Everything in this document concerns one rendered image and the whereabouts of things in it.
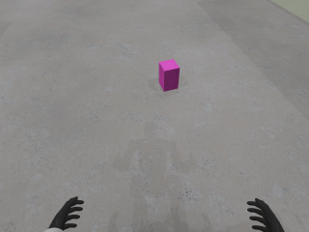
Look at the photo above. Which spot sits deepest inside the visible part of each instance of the carton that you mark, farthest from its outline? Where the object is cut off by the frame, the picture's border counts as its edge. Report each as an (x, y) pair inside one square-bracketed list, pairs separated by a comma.
[(168, 75)]

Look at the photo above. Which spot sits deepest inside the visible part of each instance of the robot right hand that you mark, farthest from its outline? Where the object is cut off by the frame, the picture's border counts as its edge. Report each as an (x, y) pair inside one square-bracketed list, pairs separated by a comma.
[(268, 218)]

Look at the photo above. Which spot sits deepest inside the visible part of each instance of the robot left hand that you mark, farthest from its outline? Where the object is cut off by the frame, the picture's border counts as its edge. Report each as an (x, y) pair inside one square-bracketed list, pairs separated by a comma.
[(63, 215)]

